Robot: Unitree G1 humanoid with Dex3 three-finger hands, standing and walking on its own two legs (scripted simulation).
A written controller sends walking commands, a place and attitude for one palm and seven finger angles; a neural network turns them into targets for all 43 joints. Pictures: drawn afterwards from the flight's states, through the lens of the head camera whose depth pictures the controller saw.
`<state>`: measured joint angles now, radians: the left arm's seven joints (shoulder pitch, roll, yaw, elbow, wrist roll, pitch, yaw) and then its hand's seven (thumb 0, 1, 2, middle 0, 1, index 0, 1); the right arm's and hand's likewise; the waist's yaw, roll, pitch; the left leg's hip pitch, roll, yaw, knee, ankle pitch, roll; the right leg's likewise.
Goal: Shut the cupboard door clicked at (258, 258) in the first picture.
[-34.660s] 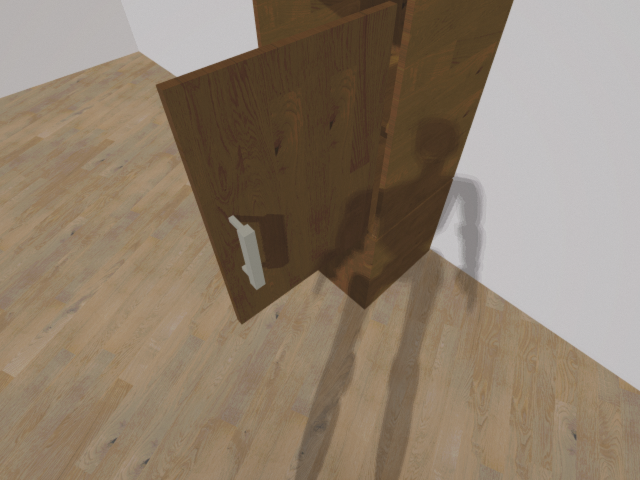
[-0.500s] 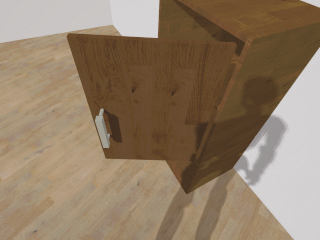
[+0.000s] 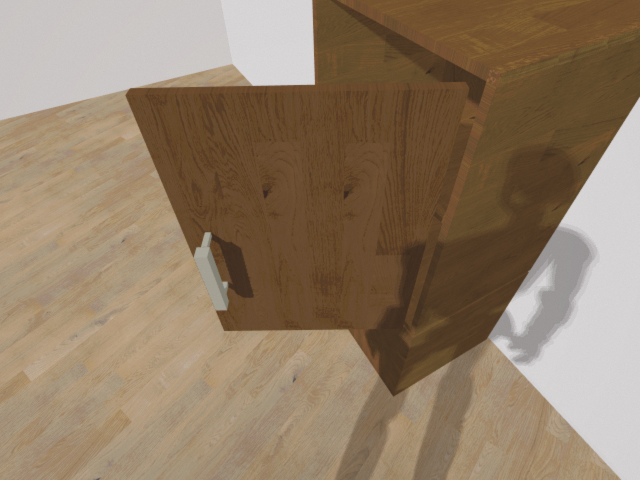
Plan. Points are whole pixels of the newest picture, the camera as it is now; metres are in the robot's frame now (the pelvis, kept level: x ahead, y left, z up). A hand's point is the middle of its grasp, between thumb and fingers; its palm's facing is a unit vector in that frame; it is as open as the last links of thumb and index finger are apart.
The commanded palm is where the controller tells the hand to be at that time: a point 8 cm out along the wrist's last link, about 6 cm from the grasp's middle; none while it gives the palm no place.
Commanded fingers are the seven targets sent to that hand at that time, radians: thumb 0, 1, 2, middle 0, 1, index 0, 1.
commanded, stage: raise the hand and make a fist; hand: left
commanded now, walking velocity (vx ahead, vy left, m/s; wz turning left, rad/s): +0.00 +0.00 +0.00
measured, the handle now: (214, 272) +0.47 +0.23 -0.08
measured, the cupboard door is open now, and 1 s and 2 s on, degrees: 61 61 61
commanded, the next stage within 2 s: bring the fist close to the handle in 2.00 s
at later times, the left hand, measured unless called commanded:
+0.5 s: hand out of the picture +0.13 +0.16 -0.10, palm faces +0.08 -1.00 +0.01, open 6.2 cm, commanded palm +0.11 +0.22 -0.07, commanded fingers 0.00 0.90 0.90 -0.58 -0.72 -0.58 -0.72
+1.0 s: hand (185, 474) +0.15 +0.19 -0.08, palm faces +0.06 -1.00 -0.03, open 3.9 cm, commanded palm +0.12 +0.23 -0.07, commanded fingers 0.00 0.90 0.90 -1.04 -1.22 -1.04 -1.22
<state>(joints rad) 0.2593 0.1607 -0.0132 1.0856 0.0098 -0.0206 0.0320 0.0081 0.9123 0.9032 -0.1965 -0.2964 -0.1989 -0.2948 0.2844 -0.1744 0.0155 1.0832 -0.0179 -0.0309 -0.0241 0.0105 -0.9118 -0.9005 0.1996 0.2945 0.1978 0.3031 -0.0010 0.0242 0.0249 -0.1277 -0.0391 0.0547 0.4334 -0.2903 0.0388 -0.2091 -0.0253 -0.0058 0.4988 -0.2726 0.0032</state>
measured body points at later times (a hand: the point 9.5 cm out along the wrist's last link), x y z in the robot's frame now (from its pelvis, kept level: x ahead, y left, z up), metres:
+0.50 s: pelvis -0.05 -0.04 -0.11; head +0.01 -0.03 +0.33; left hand +0.12 +0.21 -0.09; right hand +0.21 -0.28 -0.14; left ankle -0.03 +0.09 -0.74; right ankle +0.00 -0.12 -0.74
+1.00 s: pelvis -0.06 -0.01 -0.12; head +0.02 +0.00 +0.32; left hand +0.14 +0.24 -0.07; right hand +0.11 -0.25 -0.20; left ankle -0.04 +0.09 -0.74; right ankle +0.00 -0.12 -0.74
